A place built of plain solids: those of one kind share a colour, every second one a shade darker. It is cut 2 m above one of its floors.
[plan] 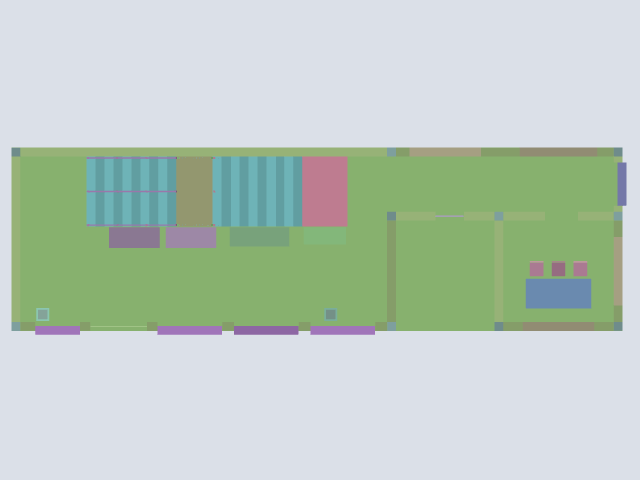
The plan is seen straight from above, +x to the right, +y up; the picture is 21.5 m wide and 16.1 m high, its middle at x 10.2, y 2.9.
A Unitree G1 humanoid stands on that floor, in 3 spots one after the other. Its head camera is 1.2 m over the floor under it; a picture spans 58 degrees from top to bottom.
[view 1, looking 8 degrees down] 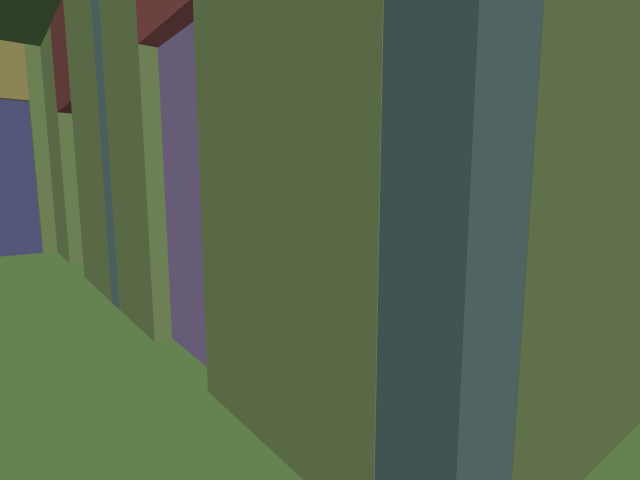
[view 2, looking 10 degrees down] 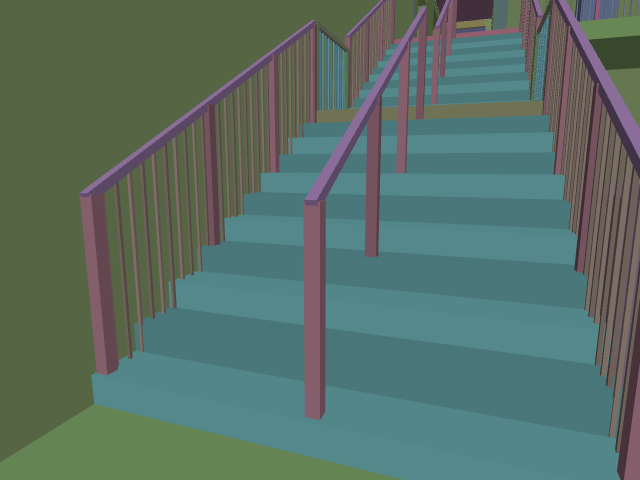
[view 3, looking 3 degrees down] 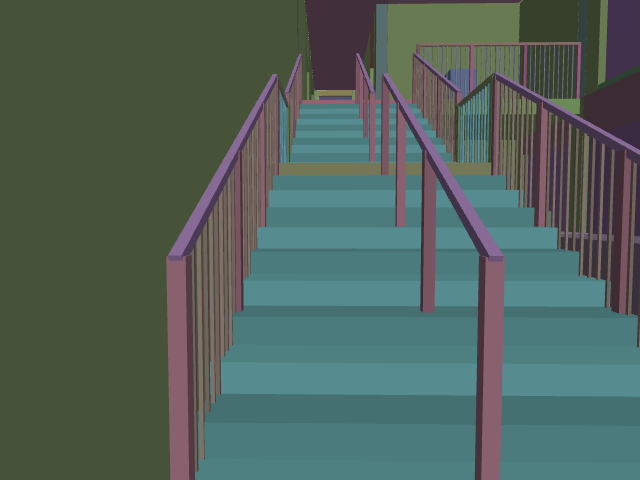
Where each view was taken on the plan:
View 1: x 11.85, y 4.78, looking -38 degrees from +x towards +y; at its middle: wall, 1.52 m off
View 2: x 0.87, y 3.94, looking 20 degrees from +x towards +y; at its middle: posts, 1.65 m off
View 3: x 0.87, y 5.11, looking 1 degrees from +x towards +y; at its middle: tread_slab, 3.31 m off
